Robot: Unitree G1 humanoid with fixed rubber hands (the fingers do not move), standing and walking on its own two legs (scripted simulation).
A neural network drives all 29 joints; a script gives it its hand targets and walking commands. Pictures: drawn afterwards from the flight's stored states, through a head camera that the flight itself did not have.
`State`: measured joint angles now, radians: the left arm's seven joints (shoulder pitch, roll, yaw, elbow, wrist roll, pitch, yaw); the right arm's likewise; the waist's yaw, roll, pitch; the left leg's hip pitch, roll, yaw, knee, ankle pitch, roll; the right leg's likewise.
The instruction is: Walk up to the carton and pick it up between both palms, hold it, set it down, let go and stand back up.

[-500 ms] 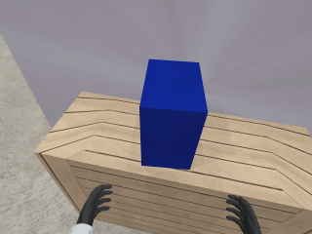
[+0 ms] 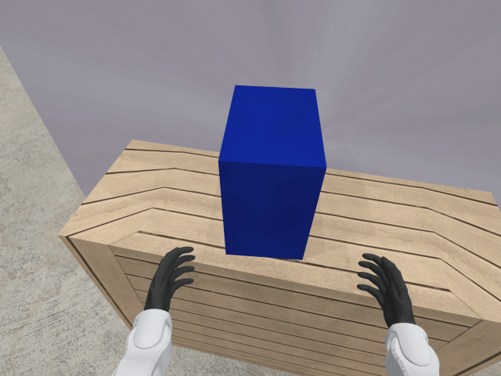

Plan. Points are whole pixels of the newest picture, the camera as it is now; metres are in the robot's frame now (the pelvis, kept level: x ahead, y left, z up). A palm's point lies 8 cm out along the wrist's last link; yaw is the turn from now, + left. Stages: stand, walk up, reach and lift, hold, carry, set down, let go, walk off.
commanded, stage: reach and lift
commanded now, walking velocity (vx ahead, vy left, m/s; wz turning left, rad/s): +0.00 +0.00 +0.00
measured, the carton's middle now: (269, 173) +0.51 -0.02 +0.03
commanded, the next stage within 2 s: none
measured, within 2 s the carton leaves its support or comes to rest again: neither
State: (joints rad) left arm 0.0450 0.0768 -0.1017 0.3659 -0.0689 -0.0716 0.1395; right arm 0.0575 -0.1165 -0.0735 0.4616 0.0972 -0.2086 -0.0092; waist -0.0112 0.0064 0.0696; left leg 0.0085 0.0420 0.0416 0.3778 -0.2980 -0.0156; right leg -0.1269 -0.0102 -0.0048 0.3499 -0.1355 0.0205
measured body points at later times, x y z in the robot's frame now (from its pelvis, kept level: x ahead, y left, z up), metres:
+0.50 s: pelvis +0.00 -0.01 +0.00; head +0.02 +0.00 +0.45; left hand +0.34 +0.15 +0.06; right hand +0.33 -0.21 +0.07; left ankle -0.05 +0.12 -0.74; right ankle +0.04 -0.14 -0.74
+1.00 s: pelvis +0.00 -0.01 +0.00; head +0.03 -0.01 +0.45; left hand +0.40 +0.14 +0.11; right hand +0.40 -0.23 +0.11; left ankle -0.05 +0.12 -0.74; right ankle +0.04 -0.14 -0.74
